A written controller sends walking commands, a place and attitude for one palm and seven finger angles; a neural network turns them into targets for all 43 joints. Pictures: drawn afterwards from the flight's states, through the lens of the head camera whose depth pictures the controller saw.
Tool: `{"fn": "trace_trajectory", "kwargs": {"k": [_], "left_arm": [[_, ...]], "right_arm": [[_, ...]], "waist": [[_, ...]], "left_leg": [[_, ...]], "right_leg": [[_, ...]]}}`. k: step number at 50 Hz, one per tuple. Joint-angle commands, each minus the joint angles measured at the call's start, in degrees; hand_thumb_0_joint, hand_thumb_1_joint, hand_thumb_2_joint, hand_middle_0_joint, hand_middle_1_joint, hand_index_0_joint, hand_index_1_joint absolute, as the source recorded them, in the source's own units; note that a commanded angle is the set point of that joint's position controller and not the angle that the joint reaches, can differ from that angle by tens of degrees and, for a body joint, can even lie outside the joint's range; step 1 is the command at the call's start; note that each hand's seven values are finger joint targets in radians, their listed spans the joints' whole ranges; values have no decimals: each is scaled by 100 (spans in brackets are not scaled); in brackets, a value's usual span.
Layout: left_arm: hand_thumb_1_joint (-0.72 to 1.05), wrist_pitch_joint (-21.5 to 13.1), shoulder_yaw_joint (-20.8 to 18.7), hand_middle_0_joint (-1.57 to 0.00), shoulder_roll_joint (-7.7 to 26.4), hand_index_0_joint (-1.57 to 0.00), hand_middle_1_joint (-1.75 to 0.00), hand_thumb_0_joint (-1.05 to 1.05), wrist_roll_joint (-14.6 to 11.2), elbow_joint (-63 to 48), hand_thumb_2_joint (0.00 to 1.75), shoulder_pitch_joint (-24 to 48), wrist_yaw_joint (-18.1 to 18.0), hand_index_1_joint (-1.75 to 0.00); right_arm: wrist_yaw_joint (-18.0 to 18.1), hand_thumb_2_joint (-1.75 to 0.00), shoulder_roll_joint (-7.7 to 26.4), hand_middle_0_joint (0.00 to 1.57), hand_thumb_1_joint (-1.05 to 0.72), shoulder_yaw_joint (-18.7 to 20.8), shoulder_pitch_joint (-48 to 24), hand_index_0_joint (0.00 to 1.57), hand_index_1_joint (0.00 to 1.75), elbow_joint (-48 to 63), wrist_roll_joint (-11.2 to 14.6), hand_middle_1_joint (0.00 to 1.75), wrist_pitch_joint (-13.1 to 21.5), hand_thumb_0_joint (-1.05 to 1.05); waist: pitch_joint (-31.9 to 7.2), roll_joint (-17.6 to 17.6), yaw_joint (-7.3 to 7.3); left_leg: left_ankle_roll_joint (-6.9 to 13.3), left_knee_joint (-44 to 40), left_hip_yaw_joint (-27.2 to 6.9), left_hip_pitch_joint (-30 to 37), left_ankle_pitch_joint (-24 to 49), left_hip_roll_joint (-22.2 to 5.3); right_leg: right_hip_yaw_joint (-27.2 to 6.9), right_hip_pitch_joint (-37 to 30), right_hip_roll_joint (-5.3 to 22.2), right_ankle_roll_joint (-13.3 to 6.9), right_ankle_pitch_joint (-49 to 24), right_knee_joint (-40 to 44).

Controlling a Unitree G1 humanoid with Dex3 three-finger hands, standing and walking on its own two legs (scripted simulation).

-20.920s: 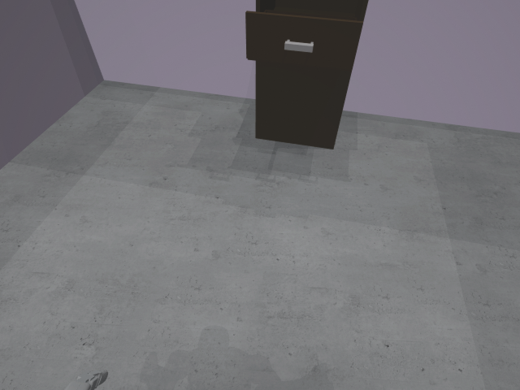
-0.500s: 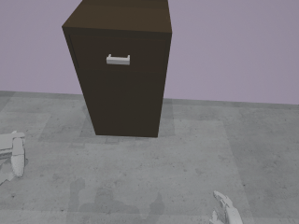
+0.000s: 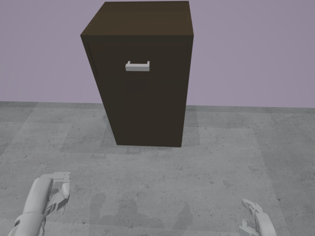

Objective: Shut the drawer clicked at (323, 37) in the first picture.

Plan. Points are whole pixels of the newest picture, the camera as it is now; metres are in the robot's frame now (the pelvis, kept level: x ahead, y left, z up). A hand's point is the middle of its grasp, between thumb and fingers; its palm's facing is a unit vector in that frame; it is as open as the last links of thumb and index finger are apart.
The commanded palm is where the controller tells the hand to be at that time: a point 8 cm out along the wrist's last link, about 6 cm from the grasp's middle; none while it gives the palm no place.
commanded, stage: let the arm hang, fingers relaxed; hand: left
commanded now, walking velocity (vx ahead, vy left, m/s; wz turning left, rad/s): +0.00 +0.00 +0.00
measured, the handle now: (138, 65) +0.84 +0.15 -0.03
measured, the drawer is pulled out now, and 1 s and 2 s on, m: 0.00 0.00 0.00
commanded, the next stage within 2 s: look to check the result in 0.98 s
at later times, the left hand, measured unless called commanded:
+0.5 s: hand out of the picture -0.09 +0.20 -0.16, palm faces +0.04 -0.96 -0.27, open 5.7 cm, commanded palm none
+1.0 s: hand out of the picture +0.02 +0.15 -0.16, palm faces +0.03 -0.98 -0.19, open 7.4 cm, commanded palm none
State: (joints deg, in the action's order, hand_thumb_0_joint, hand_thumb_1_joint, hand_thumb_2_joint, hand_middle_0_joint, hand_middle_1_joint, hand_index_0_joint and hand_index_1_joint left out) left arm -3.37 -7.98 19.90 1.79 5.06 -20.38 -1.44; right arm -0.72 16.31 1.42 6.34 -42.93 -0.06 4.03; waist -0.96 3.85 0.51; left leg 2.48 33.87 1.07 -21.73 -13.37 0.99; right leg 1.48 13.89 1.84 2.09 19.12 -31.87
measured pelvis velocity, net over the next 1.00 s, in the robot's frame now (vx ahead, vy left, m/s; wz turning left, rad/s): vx -0.01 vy -0.03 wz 0.02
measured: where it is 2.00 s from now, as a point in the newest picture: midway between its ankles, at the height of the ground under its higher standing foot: outside the picture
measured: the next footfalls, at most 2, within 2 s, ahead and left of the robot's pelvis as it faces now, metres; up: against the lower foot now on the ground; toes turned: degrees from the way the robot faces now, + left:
none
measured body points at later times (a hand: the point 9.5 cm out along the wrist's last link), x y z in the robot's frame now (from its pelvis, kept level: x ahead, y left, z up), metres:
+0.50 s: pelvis -0.02 -0.01 +0.01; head +0.00 -0.01 +0.46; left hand -0.09 +0.25 -0.14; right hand -0.02 -0.25 -0.15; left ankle +0.05 +0.09 -0.73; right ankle -0.03 -0.14 -0.73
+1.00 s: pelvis -0.01 -0.03 +0.01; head +0.01 -0.03 +0.46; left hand +0.02 +0.20 -0.15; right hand -0.01 -0.26 -0.15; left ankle +0.05 +0.09 -0.73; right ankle -0.03 -0.14 -0.73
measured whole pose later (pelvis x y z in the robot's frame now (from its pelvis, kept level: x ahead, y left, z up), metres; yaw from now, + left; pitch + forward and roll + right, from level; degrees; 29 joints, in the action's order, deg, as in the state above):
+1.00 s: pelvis -0.01 -0.03 +0.01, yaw +1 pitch -2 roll +0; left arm -0.2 -0.7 9.0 0.8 63.8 -12.7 -1.1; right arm 1.6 9.7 1.2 15.1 -64.4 -1.3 -0.6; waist 3.0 0.8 -0.8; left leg 0.3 24.6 -0.6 -14.6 -8.3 0.1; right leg 3.0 7.6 0.6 -0.3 15.7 -25.0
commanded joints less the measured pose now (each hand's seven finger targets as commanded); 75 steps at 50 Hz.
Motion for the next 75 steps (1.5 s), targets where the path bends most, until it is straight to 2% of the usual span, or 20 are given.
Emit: {"fn": "trace_trajectory", "kwargs": {"k": [1, 2, 3, 6, 7, 8, 9, 11, 13, 19, 25, 28, 29, 33, 37, 45, 48, 52, 65, 75], "left_arm": [[90, 256, 308, -112, 273, -112, -130, 0, 39, 1562, 90, 22, 127, -130], [90, 272, 328, -108, 311, -108, -125, 0, 26, 1943, 90, 215, 117, -125], [90, 298, 358, -104, 321, -104, -121, 0, 8, 2290, 90, 329, 103, -121], [90, 387, 492, -92, 223, -92, -108, 0, -50, 3197, 90, 383, 62, -108], [90, 393, 528, -88, 214, -88, -104, 0, -61, 3480, 90, 340, 58, -104], [90, 397, 549, -84, 179, -84, -99, 0, -69, 3748, 90, 290, 57, -99], [90, 392, 566, -80, 192, -80, -95, 0, -66, 3965, 90, 230, 57, -95], [90, 392, 591, -72, 43, -72, -86, 0, -100, 4418, 90, 135, 60, -86], [90, 394, 550, -64, -16, -64, -78, 0, -81, 4721, 90, -1, 65, -78], [90, 337, 615, -40, -11, -40, -52, 0, -91, 5359, 90, -97, 63, -52], [90, 331, 637, -20, -57, -20, -30, 0, -98, 5708, 90, -87, 25, -30], [90, 339, 630, -20, -72, -20, -30, 0, -103, 5781, 90, -54, 13, -30], [90, 330, 630, -20, -49, -20, -30, 0, -98, 5796, 90, -82, 5, -30], [90, 332, 608, -20, -108, -20, -30, 0, -99, 5807, 90, 68, -5, -30], [90, 317, 600, -20, -170, -20, -30, 0, -107, 5817, 90, 107, -9, -30], [90, 279, 608, -20, -314, -20, -30, 0, -119, 5818, 90, 226, -25, -30], [90, 283, 599, -20, -342, -20, -30, 0, -128, 5813, 90, 301, -28, -30], [90, 273, 599, -20, -382, -20, -30, 0, -134, 5832, 90, 312, -40, -30], [90, 264, 619, -20, -461, -20, -30, 0, -140, 5906, 90, 192, -67, -30], [90, 266, 621, -20, -485, -20, -30, 0, -139, 5939, 90, 117, -68, -30]], "right_arm": [[43, -90, 701, 20, -90, 156, 141, 20, 30, 295, -87, 30, -82, 0], [59, -90, 724, 20, -90, 158, 123, 20, 30, 206, -105, 30, -132, 0], [71, -90, 752, 20, -90, 156, 147, 20, 30, 119, -123, 30, -180, 0], [80, -90, 613, 20, -90, 61, 130, 20, 30, -202, -146, 30, -301, 0], [85, -90, 531, 20, -90, 31, 170, 20, 30, -308, -137, 30, -333, 0], [95, -90, 469, 20, -90, 24, 208, 20, 30, -418, -132, 30, -363, 0], [108, -90, 448, 20, -90, 23, 307, 20, 30, -499, -113, 30, -392, 0], [142, -90, 324, 20, -90, 25, 499, 20, 30, -738, -118, 30, -443, 0], [170, -90, 319, 20, -90, 74, 635, 20, 30, -884, -131, 30, -471, 0], [220, -90, 408, 20, -90, 149, 1015, 20, 30, -1308, -77, 30, -457, 0], [223, -90, 250, 20, -90, 140, 1192, 20, 30, -1641, -75, 30, -478, 0], [218, -90, 196, 20, -90, 137, 1234, 20, 30, -1757, -90, 30, -495, 0], [213, -90, 192, 20, -90, 137, 1239, 20, 30, -1772, -80, 30, -495, 0], [216, -90, 86, 20, -90, 120, 1230, 20, 30, -1872, -101, 30, -477, 0], [229, -90, 41, 20, -90, 95, 1198, 20, 30, -1923, -107, 30, -425, 0], [261, -90, -80, 20, -90, 65, 1145, 20, 30, -1951, -95, 30, -379, 0], [272, -90, -102, 20, -90, 48, 1152, 20, 30, -1981, -95, 30, -376, 0], [281, -90, -143, 20, -90, 37, 1157, 20, 30, -2003, -90, 30, -378, 0], [314, -90, -181, 20, -90, 37, 1082, 20, 30, -2069, -76, 30, -399, 0], [320, -90, -190, 20, -90, 34, 1071, 20, 30, -2096, -75, 30, -405, 0]], "waist": [[-446, -1521, -43], [-347, -1632, -69], [-312, -1426, -88], [16, -32, -28], [105, 244, -23], [195, 380, -21], [198, 302, -19], [209, 601, -37], [170, 706, -35], [230, -127, -46], [671, -608, -92], [773, -636, -118], [663, -544, -106], [857, -523, -118], [725, -217, -77], [497, -322, -66], [472, -224, -69], [414, -377, -80], [439, -377, -90], [524, -369, -96]], "left_leg": [[127, -344, -798, 399, 1532, -675], [97, -348, -728, 494, 1510, -597], [94, -426, -738, 597, 1505, -575], [91, -974, -868, 510, 968, -603], [71, -1099, -897, 444, 611, -572], [47, -1190, -886, 423, 239, -538], [41, -1223, -908, 443, 36, -539], [13, -1396, -931, 449, -589, -514], [29, -1590, -1030, 462, -1140, -541], [77, -1632, -1094, 724, -847, -651], [41, -1509, -850, 814, -587, -565], [16, -1413, -770, 930, -545, -519], [12, -1348, -710, 987, -445, -513], [-3, -1400, -719, 832, -425, -508], [1, -1529, -798, 750, -225, -561], [-38, -1323, -642, 979, 711, -573], [-52, -1310, -649, 977, 837, -579], [-72, -1223, -576, 1081, 1113, -581], [-83, -1127, -492, 1269, 1291, -618], [-87, -1171, -492, 1274, 1159, -618]], "right_leg": [[-278, -116, 361, -360, -1285, 335], [-336, -52, 419, -411, -1371, 405], [-333, -22, 419, -428, -1255, 423], [-329, -80, 303, -373, -362, 599], [-342, -118, 286, -376, -189, 699], [-336, -91, 280, -398, -57, 793], [-332, -111, 261, -408, 4, 888], [-329, -105, 253, -453, 217, 1012], [-253, -116, 197, -490, 326, 1043], [-234, -50, 226, -523, 177, 1193], [-319, 331, 325, -544, 543, 1442], [-372, 585, 350, -548, 842, 1525], [-413, 546, 376, -554, 819, 1548], [-397, 566, 349, -546, 789, 1491], [-326, 251, 306, -520, 325, 1309], [-286, -93, 367, -483, -404, 1328], [-271, -190, 361, -475, -501, 1323], [-257, -270, 389, -468, -762, 1354], [-254, -303, 389, -455, -1123, 1402], [-255, -287, 375, -451, -924, 1481]]}}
